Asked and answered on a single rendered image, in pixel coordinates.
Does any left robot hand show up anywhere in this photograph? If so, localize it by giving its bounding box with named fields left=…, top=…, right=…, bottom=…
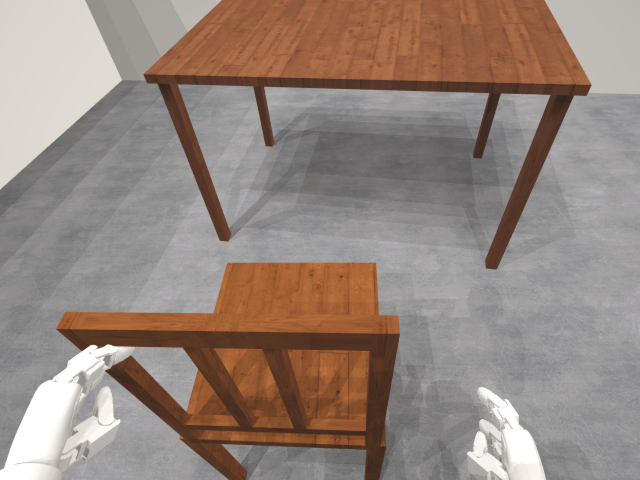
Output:
left=4, top=345, right=135, bottom=473

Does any table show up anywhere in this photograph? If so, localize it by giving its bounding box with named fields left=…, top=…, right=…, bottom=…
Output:
left=143, top=0, right=592, bottom=270

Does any right robot hand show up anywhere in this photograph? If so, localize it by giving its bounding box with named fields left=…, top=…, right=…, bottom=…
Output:
left=467, top=387, right=546, bottom=480

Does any chair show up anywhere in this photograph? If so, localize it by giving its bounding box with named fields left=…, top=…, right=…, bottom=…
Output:
left=56, top=263, right=400, bottom=480

